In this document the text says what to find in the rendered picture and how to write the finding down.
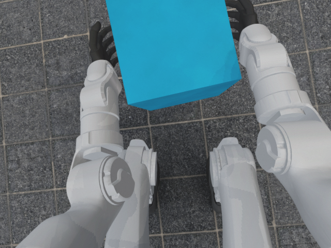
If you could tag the left robot upper arm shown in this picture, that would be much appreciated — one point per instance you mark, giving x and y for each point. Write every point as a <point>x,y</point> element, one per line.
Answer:
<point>96,190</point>

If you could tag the robot right shin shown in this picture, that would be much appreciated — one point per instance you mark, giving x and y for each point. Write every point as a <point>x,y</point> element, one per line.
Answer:
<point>248,155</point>

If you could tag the right robot forearm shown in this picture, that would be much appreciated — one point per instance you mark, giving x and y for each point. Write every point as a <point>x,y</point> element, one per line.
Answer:
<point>272,78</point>

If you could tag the left robot forearm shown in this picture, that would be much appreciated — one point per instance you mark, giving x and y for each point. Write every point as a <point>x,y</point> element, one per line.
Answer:
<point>99,115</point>

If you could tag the robot right hand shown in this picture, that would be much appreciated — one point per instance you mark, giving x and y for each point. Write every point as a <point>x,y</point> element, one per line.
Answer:
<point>245,15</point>

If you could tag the left robot thigh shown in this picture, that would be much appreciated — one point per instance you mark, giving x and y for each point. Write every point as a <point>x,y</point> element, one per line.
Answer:
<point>130,229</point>

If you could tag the robot left hand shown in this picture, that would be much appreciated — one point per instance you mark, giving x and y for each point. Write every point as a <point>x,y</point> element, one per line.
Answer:
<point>98,48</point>

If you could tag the carton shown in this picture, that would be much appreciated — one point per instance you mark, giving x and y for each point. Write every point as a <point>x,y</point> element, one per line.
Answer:
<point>172,52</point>

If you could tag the right robot upper arm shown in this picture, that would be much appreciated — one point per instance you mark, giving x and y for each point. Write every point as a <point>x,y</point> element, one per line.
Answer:
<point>298,153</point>

